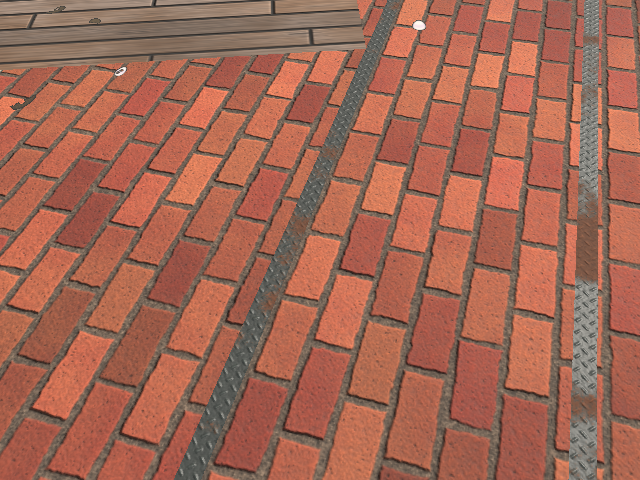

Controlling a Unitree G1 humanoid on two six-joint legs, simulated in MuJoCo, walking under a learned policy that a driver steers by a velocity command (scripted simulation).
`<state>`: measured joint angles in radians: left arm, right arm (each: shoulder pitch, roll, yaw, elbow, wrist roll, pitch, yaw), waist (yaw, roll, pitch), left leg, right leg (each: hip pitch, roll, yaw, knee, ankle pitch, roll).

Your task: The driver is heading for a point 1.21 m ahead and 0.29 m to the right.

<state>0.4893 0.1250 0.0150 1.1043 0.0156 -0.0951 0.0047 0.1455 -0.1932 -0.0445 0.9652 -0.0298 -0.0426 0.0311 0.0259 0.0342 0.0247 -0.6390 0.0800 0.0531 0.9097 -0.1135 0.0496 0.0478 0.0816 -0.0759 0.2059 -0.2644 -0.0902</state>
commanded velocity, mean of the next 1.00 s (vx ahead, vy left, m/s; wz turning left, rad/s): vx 0.49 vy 0.00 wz -0.20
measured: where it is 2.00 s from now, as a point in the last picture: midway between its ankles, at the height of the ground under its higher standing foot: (435, 274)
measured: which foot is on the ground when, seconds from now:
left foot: up 0.00-0.16, down 0.18-0.74, up 0.76-1.00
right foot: down 0.00-0.18, up 0.20-0.74, down 0.76-1.00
